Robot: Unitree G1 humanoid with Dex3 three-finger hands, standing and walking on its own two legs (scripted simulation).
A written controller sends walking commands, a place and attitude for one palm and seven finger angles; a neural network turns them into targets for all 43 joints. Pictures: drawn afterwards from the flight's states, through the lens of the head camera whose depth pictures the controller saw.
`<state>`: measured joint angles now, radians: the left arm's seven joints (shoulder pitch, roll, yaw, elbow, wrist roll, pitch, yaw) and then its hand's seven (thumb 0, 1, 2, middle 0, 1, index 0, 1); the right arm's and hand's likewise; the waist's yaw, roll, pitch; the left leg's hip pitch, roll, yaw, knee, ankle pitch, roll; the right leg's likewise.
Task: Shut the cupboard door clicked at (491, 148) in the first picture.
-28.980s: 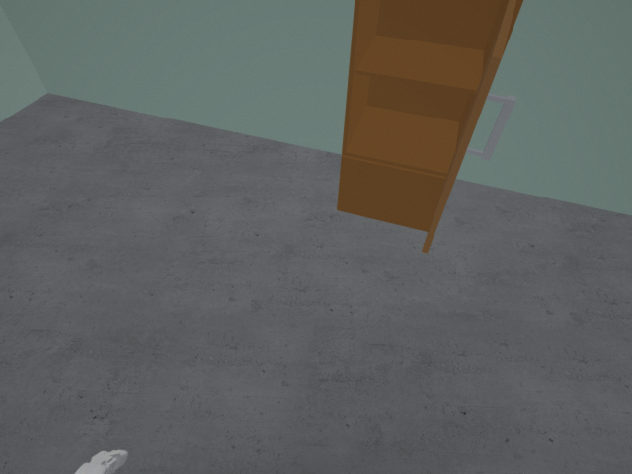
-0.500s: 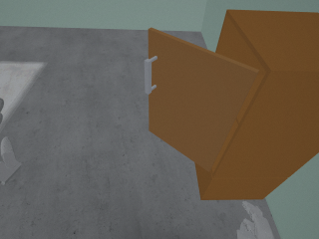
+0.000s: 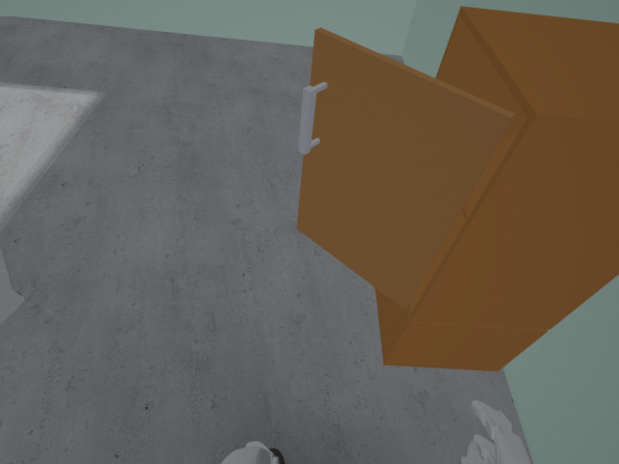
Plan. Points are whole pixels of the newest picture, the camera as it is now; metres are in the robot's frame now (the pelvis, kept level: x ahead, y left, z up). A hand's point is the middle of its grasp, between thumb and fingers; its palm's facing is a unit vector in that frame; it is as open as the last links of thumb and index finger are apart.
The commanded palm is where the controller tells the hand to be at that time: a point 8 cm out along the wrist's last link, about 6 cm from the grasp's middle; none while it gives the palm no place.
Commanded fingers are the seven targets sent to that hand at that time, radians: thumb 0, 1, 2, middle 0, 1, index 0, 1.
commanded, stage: step back with the hand held close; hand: left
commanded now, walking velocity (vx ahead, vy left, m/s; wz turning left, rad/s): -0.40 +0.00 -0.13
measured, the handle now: (313, 119) +0.79 +0.01 +0.02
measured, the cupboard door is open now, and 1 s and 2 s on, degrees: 49 49 49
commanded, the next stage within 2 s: stop stepping back and stand still in 0.20 s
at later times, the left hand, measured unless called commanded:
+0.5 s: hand out of the picture +0.08 +0.31 +0.19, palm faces +0.36 -0.84 -0.41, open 7.4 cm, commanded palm +0.07 +0.32 +0.20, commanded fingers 0.00 0.90 0.90 -0.20 -0.30 -0.20 -0.30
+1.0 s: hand out of the picture +0.02 +0.40 +0.20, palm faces +0.41 -0.86 -0.31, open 7.4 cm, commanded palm -0.04 +0.42 +0.20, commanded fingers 0.00 0.90 0.90 -0.20 -0.30 -0.20 -0.30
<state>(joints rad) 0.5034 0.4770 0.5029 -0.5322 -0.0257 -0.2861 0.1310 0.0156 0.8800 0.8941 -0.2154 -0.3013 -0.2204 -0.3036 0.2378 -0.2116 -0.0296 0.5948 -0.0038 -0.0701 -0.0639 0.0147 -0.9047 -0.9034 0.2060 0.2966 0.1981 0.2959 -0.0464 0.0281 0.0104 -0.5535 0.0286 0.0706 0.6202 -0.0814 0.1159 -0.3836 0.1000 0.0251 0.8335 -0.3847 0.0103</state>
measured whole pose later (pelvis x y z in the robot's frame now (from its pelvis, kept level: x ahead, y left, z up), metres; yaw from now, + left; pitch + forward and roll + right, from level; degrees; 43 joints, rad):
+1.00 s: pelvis -0.23 +0.15 +0.02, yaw -9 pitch +0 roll +0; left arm 0.43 0.39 0.43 -0.43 -0.05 -0.13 0.19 0.01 0.89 0.90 -0.21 -0.30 -0.21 -0.30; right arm 0.30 -0.22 0.01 0.66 -0.01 -0.03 -0.08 0.02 -0.90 -0.90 0.21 0.30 0.20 0.30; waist 0.00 -0.05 -0.10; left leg -0.43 0.12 0.07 0.83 -0.40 0.00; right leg -0.21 -0.04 -0.14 0.52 -0.32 -0.06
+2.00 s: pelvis -0.20 +0.16 +0.03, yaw -7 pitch -2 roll +0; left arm 0.30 0.16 0.00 1.14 0.01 0.01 0.02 0.00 0.92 0.89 -0.20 -0.30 -0.20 -0.30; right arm 0.31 -0.13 0.01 1.12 -0.02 0.02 -0.02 0.01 -0.91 -0.90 0.20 0.30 0.19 0.30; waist -0.01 0.01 0.04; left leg -0.16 0.06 0.11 0.41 -0.21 -0.02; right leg -0.16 -0.04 -0.11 0.40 -0.21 0.00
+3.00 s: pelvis -0.20 +0.19 +0.03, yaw -9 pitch -2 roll +0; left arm 0.30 0.13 0.01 1.14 0.02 0.00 0.03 0.00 0.90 0.89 -0.20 -0.30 -0.20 -0.30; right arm 0.32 -0.11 -0.01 1.13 -0.02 0.00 -0.02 0.00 -0.91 -0.90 0.20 0.30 0.19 0.30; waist -0.01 -0.01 0.04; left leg -0.15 0.02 0.16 0.41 -0.22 0.03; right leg -0.18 -0.08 -0.06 0.42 -0.20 0.04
